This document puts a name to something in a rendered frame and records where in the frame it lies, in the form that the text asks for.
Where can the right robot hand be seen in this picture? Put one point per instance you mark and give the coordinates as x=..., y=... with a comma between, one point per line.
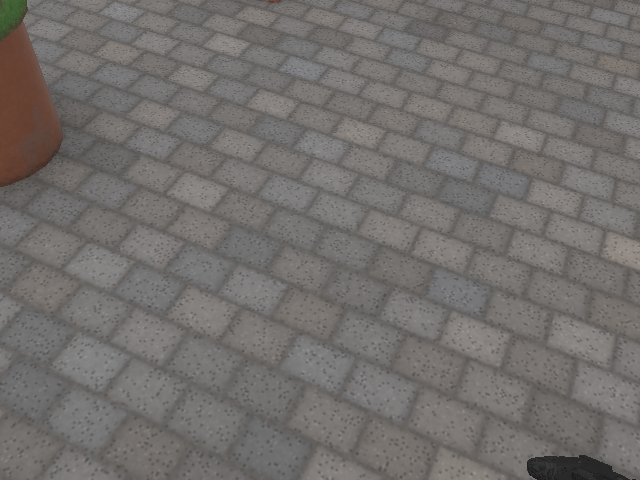
x=571, y=468

